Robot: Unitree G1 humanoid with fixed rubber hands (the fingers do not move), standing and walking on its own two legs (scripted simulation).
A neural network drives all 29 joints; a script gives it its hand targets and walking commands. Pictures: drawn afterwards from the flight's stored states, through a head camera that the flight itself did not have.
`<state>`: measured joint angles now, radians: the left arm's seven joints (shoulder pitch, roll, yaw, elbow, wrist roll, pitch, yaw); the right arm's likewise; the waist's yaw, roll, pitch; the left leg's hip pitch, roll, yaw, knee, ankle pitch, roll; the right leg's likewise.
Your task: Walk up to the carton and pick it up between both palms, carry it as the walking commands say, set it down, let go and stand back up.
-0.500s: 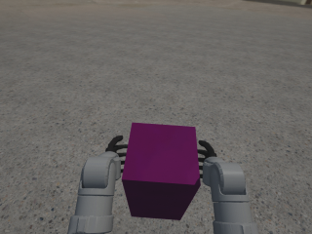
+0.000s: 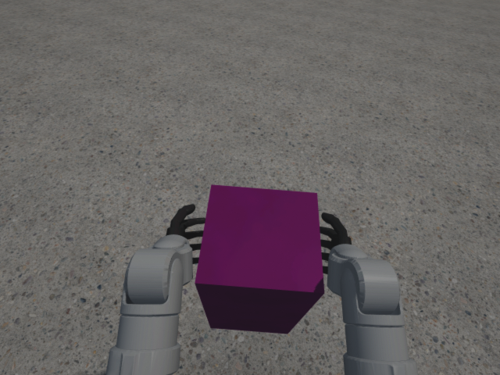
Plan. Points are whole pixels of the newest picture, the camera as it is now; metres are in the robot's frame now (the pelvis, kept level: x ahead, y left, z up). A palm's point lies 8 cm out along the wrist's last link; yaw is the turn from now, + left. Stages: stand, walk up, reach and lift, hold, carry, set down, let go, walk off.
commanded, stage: carry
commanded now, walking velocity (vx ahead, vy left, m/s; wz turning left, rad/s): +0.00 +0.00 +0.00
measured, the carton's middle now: (255, 271) +0.30 +0.01 +0.00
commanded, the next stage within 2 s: hold in 1.16 s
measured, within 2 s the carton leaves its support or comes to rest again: neither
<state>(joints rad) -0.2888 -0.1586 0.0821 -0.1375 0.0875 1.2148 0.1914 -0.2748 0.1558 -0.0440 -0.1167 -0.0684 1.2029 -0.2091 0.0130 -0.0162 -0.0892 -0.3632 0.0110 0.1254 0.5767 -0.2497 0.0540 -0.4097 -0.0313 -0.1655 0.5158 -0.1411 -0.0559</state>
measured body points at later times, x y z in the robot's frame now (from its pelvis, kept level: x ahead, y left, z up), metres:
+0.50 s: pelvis +0.02 +0.03 +0.00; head -0.01 +0.04 +0.45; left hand +0.31 +0.15 +0.08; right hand +0.31 -0.10 +0.08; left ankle +0.03 +0.09 -0.73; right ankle +0.08 -0.09 -0.73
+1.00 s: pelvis +0.02 +0.04 -0.01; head +0.00 +0.04 +0.44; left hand +0.33 +0.16 +0.06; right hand +0.31 -0.09 +0.06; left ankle +0.03 +0.09 -0.73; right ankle +0.08 -0.09 -0.73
